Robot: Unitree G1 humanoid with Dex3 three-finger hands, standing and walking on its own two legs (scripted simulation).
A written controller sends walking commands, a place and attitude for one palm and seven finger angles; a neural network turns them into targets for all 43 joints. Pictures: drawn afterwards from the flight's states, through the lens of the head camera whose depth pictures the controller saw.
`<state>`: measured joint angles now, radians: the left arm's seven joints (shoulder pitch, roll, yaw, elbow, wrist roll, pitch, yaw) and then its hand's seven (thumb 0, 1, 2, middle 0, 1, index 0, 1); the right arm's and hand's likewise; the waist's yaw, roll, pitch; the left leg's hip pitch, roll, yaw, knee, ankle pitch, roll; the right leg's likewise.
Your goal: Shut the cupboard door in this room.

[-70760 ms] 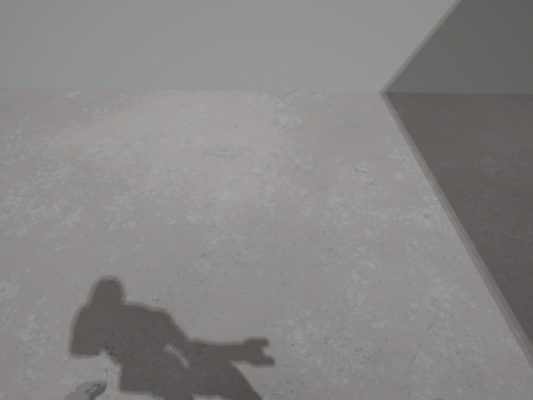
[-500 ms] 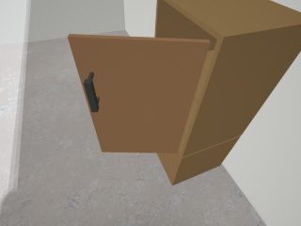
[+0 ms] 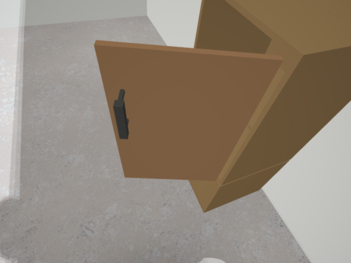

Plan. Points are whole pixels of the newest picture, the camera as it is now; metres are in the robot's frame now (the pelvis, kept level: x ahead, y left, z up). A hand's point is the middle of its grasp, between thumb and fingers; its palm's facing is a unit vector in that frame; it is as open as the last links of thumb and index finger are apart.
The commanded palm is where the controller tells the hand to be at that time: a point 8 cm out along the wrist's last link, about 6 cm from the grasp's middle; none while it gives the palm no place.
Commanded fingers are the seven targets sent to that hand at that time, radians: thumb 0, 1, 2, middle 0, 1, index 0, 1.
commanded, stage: come to a stop and stand still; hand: left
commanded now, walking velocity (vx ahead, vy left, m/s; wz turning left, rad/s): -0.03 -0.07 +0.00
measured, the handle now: (123, 114) +0.44 +0.16 +0.06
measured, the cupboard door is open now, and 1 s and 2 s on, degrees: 68 68 68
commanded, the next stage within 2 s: look again from close up in 1.12 s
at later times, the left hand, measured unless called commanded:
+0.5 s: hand out of the picture -0.01 +0.14 -0.19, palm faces +0.04 -0.98 -0.20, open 7.3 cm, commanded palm none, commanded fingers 0.00 0.90 0.90 -0.20 -0.30 -0.20 -0.30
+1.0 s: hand out of the picture -0.11 +0.13 -0.18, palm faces +0.06 -0.99 -0.14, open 7.4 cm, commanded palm none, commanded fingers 0.00 0.90 0.90 -0.20 -0.30 -0.20 -0.30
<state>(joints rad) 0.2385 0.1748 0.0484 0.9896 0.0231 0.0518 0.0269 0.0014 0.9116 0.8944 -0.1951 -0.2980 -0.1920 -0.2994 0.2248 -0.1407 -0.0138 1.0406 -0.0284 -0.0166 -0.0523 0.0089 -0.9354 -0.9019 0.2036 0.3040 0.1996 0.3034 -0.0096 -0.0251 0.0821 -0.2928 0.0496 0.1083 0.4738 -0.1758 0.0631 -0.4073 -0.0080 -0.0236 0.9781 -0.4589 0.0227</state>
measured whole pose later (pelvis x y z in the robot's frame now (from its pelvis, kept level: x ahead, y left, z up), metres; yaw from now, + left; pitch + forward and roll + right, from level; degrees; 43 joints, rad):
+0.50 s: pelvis -0.06 -0.05 -0.02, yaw +0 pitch -3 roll +0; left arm 0.31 0.17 0.02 0.94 0.02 0.02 0.03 0.00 0.92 0.89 -0.20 -0.30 -0.20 -0.30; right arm 0.33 -0.16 -0.02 0.98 -0.03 0.03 0.00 0.00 -0.90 -0.90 0.20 0.30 0.20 0.30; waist -0.02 -0.01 -0.02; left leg -0.40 0.00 0.08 0.63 -0.21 0.06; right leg -0.26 0.00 -0.04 0.66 -0.39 -0.03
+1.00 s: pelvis -0.09 -0.03 +0.00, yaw +1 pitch -2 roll +0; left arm 0.37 0.15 -0.01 1.07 0.02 0.00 0.03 0.00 0.91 0.89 -0.20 -0.30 -0.19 -0.30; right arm 0.32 -0.14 0.00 1.08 -0.01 -0.01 -0.02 0.01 -0.92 -0.90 0.20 0.30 0.20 0.30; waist 0.01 -0.04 -0.02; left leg -0.20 -0.03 0.05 0.45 -0.21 0.05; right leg -0.21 -0.03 -0.04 0.44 -0.19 0.01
